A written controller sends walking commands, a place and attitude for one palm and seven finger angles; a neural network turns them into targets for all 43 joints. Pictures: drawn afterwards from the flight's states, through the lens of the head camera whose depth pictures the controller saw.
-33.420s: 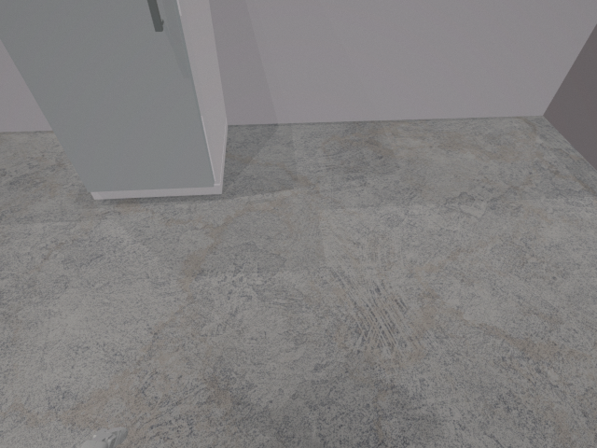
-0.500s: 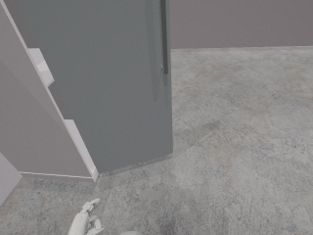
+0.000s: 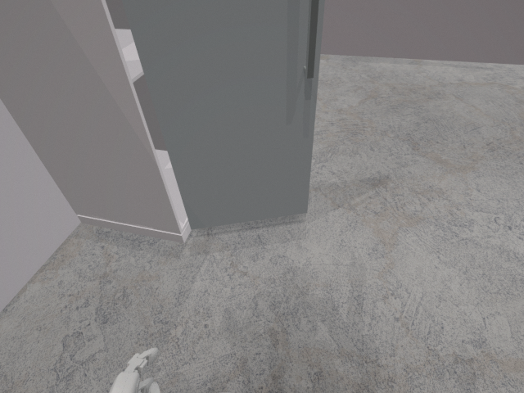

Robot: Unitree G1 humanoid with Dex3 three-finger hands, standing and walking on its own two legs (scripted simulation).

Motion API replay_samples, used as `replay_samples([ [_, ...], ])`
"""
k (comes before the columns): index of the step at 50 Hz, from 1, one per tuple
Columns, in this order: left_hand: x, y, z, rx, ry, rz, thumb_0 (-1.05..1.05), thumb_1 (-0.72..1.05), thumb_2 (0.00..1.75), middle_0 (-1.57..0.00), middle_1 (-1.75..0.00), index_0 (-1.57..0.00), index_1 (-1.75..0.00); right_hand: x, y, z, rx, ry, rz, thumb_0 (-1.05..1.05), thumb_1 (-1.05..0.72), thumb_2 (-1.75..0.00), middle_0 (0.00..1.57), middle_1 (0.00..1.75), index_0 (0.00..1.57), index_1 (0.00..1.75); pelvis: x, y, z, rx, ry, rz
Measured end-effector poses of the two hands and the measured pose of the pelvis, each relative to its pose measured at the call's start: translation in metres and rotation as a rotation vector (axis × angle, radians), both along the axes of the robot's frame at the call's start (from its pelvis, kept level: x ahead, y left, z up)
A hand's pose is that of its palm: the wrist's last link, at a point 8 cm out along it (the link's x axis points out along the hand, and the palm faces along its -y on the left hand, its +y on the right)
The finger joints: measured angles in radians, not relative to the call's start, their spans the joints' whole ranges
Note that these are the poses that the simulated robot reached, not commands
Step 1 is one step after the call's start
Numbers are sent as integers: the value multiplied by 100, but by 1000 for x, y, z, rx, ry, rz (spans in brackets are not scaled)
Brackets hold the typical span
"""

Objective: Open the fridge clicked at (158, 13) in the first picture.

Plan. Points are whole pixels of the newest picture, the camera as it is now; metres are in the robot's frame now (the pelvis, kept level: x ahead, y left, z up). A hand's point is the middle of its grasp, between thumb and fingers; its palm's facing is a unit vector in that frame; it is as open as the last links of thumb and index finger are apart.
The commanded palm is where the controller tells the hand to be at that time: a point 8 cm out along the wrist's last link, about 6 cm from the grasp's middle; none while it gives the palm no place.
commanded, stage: stop stepping back and stand still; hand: right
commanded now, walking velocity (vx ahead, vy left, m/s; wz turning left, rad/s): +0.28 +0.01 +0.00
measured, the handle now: out of the picture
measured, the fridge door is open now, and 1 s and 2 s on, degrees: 66 66 66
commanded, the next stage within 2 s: let the arm hang, fingers relaxed in 0.66 s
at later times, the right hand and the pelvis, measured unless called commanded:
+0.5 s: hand out of the picture +0.13 -0.24 +0.19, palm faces +0.46 +0.76 -0.46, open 7.4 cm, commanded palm +0.07 -0.29 +0.19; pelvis -0.06 +0.01 +0.00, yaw -1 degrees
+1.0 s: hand out of the picture +0.06 -0.23 -0.13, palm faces -0.05 +0.96 -0.29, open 7.4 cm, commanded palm none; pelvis -0.06 -0.02 +0.00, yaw -2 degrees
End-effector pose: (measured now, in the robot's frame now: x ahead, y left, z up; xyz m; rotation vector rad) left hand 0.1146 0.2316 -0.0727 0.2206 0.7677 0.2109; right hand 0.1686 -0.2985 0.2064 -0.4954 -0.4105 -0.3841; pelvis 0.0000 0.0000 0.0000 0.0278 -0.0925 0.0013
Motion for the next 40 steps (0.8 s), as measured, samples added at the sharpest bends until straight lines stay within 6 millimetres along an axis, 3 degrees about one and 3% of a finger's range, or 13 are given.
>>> replay_samples([
  [5,-25,5,-20,-20,66,-44,1,90,90,-21,-30,-21,-30,-41,18,12,-128,2,8,2,-89,-90,22,31,21,31,-27,10,-9,-38,38,-5],
  [10,-37,11,-11,-2,68,-15,1,91,90,-21,-30,-21,-30,-59,2,20,-78,-9,-67,1,-88,-90,22,31,22,31,-39,5,5,-48,56,-2],
  [15,-33,16,-1,45,-58,0,1,91,90,-21,-30,-21,-30,-61,-14,2,-9,1,-108,1,-89,-90,21,31,21,31,-50,-6,-2,-33,41,7],
  [19,-31,12,4,6,-96,-2,1,91,90,-21,-30,-20,-30,-59,-5,-10,7,60,-86,2,-89,-90,21,31,21,31,-58,-2,0,-47,16,4],
  [25,-26,8,-4,-31,-70,-71,1,91,90,-21,-30,-20,-30,-81,19,1,-71,72,-50,2,-89,-90,22,31,21,31,-64,11,-3,-52,38,-20],
  [31,-30,7,-2,-24,-7,-77,1,91,90,-21,-30,-21,-30,-92,5,11,-42,63,-118,1,-88,-90,22,31,22,31,-64,7,9,-54,50,-28],
  [38,-24,0,1,-1,-29,-56,1,91,90,-21,-30,-20,-30,-82,-15,-11,13,126,-148,1,-89,-90,21,31,21,31,-61,-6,8,-33,46,-27],
  [40,-20,-1,-6,-17,-14,-111,1,91,90,-21,-30,-20,-30,-69,-20,-39,10,246,-122,1,-89,-90,21,30,21,31,-61,-9,6,-29,69,-43],
])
